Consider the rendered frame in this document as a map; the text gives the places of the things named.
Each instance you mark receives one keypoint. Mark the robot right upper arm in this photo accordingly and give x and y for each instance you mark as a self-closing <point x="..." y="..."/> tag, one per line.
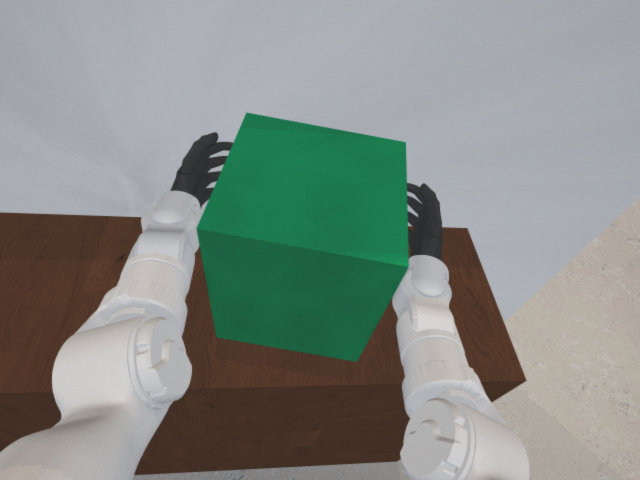
<point x="446" y="439"/>

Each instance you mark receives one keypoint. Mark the carton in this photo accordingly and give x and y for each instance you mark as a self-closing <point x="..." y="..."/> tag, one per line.
<point x="304" y="239"/>

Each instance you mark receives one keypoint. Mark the robot right forearm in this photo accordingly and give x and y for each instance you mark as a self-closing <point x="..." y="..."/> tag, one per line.
<point x="431" y="351"/>

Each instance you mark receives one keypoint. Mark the robot left hand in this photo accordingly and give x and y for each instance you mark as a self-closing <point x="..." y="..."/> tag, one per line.
<point x="192" y="176"/>

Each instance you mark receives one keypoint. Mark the robot left upper arm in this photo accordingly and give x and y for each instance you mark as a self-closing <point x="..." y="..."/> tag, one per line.
<point x="113" y="385"/>

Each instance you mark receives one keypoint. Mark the robot left forearm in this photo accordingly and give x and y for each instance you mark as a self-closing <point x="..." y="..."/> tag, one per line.
<point x="157" y="274"/>

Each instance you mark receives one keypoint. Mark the pedestal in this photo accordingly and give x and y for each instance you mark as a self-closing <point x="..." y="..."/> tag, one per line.
<point x="247" y="406"/>

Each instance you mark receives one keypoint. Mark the robot right hand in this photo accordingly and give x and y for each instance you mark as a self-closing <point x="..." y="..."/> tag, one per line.
<point x="427" y="237"/>

